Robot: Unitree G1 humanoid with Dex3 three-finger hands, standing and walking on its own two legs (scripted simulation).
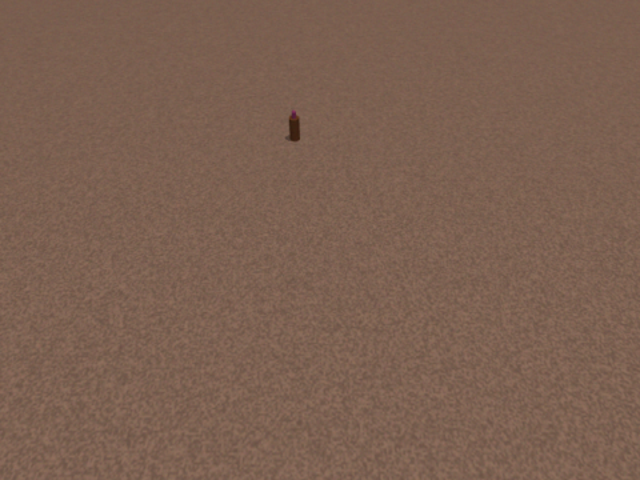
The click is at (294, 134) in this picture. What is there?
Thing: necked bottle
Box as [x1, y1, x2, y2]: [289, 110, 299, 141]
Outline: 293,110 292,114 289,116 290,139 295,141 299,139 298,116 295,114 295,111
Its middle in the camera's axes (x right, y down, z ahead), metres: -0.13 -0.62 +2.05
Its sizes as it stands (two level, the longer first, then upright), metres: 0.053 0.053 0.170
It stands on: the floor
